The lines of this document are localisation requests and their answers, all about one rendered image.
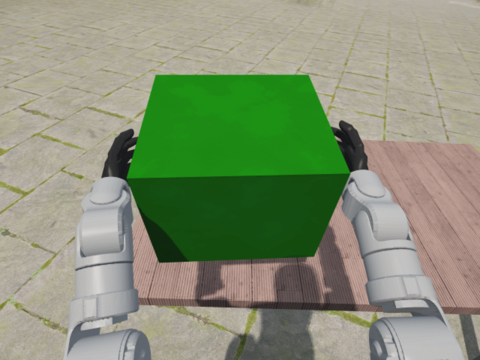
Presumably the right robot upper arm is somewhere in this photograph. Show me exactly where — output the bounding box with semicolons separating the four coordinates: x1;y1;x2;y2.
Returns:
369;316;463;360

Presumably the table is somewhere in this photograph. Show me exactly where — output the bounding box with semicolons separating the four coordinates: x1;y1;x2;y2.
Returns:
132;139;480;360

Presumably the right robot hand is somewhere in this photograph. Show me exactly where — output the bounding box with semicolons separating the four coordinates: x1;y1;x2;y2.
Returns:
331;120;369;172

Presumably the robot right forearm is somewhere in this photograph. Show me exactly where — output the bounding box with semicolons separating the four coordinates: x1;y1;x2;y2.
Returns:
341;169;464;360

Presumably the robot left forearm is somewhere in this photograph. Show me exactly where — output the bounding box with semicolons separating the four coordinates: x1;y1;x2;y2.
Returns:
63;177;139;360

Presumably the left robot upper arm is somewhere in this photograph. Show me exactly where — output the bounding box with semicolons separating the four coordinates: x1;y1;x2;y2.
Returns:
66;328;152;360

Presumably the left robot hand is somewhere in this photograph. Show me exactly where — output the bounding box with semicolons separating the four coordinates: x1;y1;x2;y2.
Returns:
101;129;138;187

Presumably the carton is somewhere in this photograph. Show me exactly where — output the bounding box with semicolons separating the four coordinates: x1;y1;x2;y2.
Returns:
127;75;350;263

